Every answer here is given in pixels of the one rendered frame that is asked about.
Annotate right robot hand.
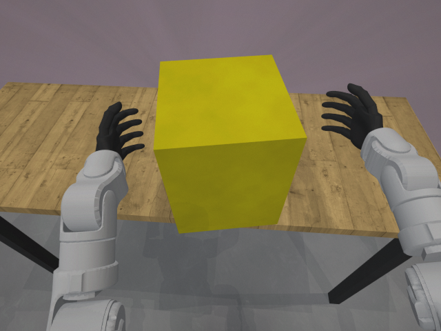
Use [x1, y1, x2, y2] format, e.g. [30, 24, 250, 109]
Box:
[321, 83, 383, 150]

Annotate right robot forearm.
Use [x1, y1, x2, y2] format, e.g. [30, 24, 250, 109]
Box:
[360, 128, 441, 261]

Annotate table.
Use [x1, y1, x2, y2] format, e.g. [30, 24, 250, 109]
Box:
[0, 82, 441, 304]

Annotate left robot forearm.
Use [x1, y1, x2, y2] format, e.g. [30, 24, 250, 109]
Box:
[46, 150, 128, 331]

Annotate left robot hand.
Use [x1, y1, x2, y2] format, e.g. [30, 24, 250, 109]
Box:
[96, 101, 145, 160]

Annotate carton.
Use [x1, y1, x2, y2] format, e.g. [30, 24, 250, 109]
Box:
[154, 54, 307, 234]

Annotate right robot upper arm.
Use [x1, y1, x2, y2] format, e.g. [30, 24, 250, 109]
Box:
[404, 261, 441, 331]

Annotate left robot upper arm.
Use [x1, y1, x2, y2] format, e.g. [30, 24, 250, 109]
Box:
[50, 299, 126, 331]

